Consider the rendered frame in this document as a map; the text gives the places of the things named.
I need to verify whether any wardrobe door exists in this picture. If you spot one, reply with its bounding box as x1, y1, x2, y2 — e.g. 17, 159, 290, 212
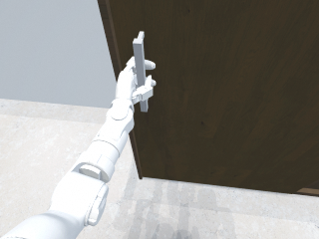
109, 0, 319, 194
304, 179, 319, 189

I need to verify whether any left robot upper arm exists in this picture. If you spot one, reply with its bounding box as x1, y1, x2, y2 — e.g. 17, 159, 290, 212
0, 171, 109, 239

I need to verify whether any handle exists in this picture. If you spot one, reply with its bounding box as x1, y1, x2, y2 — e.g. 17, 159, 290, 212
133, 31, 149, 113

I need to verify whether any robot left forearm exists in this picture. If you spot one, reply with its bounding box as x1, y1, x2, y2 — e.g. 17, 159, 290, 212
49, 98, 135, 208

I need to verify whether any robot left hand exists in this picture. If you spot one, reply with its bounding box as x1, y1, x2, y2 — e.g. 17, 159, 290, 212
115, 56, 157, 105

